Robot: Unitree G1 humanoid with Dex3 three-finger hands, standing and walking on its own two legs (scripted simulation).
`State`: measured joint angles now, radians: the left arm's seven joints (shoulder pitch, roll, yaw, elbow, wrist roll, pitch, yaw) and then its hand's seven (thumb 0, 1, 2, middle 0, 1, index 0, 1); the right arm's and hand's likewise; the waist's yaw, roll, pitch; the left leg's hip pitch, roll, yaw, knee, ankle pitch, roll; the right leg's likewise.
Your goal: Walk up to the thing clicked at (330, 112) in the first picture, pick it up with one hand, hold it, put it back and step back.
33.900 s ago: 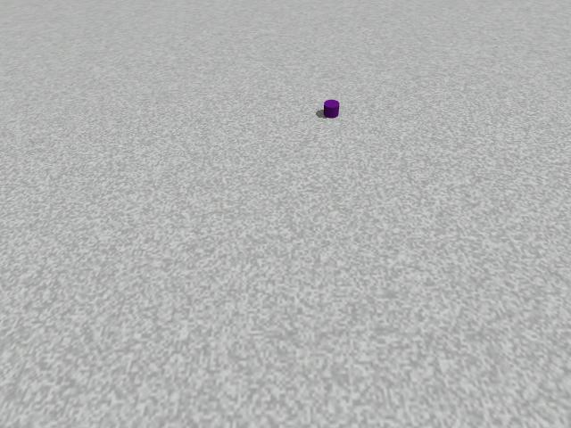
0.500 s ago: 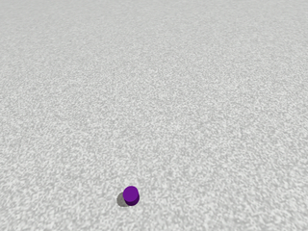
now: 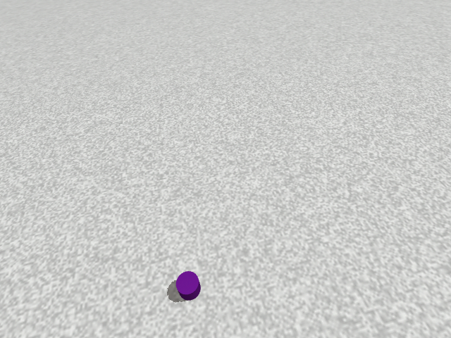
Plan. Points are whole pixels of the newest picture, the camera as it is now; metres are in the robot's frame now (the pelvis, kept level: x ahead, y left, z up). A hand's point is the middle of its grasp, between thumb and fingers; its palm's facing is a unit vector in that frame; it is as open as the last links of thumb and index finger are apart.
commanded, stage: stand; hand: left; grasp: from above
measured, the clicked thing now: (188, 285) +0.48 +0.21 -0.74
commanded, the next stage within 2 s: step back in 0.96 s
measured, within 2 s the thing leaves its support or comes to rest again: neither
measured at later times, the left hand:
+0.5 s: hand out of the picture +0.10 +0.24 -0.15, palm faces +0.01 -0.94 -0.34, open 7.4 cm
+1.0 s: hand out of the picture +0.09 +0.24 -0.15, palm faces +0.00 -0.94 -0.34, open 7.4 cm
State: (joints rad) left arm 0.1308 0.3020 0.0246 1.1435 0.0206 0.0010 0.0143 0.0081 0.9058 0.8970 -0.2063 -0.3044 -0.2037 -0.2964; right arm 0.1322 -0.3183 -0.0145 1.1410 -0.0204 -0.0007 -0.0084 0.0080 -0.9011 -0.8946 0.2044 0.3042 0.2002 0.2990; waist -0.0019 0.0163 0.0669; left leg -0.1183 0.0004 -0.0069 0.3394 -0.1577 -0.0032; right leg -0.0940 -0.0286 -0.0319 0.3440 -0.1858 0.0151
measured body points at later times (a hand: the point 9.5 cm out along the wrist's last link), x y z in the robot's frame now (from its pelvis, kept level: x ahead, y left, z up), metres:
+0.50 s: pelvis +0.01 +0.00 +0.00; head +0.01 -0.01 +0.45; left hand +0.10 +0.29 -0.13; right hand +0.09 -0.30 -0.14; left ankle +0.02 +0.12 -0.75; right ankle +0.01 -0.13 -0.75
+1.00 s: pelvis +0.01 -0.01 +0.00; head +0.02 -0.02 +0.45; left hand +0.09 +0.29 -0.13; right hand +0.07 -0.31 -0.14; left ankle +0.02 +0.12 -0.75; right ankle +0.01 -0.13 -0.75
